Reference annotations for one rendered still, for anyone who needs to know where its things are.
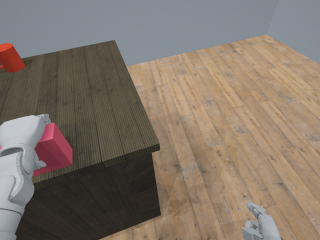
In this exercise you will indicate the table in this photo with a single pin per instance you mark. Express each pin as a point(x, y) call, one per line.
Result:
point(90, 96)

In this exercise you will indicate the left robot forearm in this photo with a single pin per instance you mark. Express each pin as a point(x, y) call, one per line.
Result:
point(17, 163)

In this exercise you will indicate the robot right hand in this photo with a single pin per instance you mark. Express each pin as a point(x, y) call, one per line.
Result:
point(266, 226)

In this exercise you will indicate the sponge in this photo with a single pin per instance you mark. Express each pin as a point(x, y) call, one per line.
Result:
point(53, 149)

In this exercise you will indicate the robot left hand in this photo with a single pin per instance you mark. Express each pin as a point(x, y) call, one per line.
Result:
point(26, 130)

